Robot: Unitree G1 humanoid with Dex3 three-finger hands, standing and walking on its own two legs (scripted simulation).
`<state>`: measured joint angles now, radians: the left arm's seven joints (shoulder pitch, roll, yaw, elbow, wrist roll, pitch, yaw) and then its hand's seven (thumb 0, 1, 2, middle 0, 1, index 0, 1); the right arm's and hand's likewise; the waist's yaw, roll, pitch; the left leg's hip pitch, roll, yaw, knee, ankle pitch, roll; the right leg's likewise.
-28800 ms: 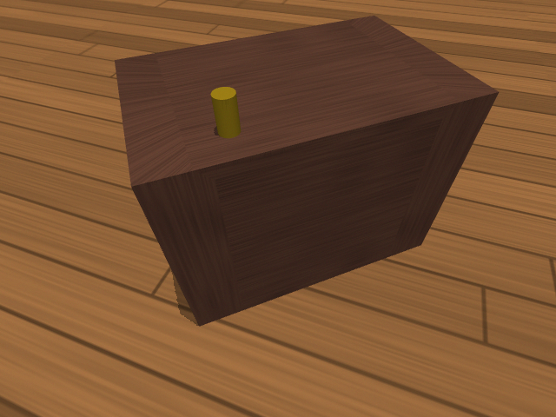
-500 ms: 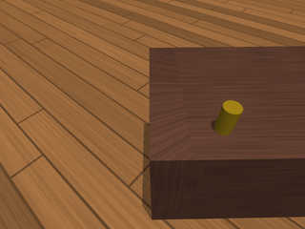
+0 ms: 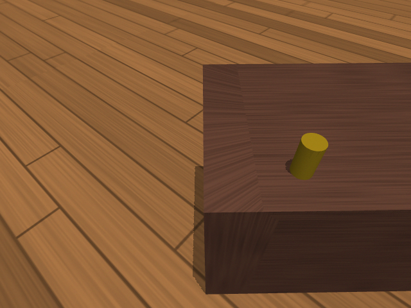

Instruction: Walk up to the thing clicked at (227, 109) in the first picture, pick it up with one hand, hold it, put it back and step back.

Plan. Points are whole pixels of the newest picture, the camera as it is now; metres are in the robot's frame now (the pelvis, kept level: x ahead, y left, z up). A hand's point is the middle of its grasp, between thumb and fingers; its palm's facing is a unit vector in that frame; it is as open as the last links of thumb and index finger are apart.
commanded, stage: stand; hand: right
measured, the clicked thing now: (307, 157) +0.45 -0.23 +0.02
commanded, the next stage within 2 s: step back in 0.20 s
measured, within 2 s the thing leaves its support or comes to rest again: neither
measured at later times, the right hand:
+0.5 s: hand out of the picture +0.08 -0.29 -0.18, palm faces -0.04 +0.93 -0.36, open 7.4 cm
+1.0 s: hand out of the picture -0.04 -0.24 -0.16, palm faces -0.16 +0.91 -0.39, open 7.4 cm
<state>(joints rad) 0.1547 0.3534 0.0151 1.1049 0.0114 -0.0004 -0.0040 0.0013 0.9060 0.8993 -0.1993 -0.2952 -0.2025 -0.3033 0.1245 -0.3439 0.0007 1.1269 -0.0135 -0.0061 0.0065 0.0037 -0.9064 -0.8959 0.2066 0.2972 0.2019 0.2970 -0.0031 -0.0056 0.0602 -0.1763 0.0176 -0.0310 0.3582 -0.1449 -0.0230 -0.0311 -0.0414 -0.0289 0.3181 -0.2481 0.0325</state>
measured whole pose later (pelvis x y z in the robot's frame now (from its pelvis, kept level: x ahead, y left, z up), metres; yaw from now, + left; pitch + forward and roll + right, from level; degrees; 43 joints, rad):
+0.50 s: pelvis -0.06 -0.03 -0.03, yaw +1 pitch -2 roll +0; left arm 0.11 0.39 0.07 0.96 0.00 0.03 0.01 0.00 0.91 0.90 -0.20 -0.30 -0.20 -0.30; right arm 0.02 -0.40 -0.05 0.96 0.00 0.07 0.01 0.00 -0.90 -0.90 0.21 0.30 0.20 0.30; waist 0.01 0.03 0.18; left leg -0.44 0.01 -0.10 0.69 -0.26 0.00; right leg -0.26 0.01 -0.02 0.68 -0.40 -0.02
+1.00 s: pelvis -0.16 +0.01 -0.02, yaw +5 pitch -2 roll -1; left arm 0.12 0.40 0.07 0.86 0.00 0.06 0.04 0.00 0.91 0.90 -0.20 -0.30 -0.20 -0.30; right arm 0.10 -0.35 -0.04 0.89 -0.04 0.06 0.02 0.00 -0.91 -0.90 0.21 0.30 0.20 0.30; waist 0.01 -0.03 0.20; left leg -0.29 -0.01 -0.04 0.62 -0.29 0.03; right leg -0.46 0.09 0.12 1.13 -0.55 -0.02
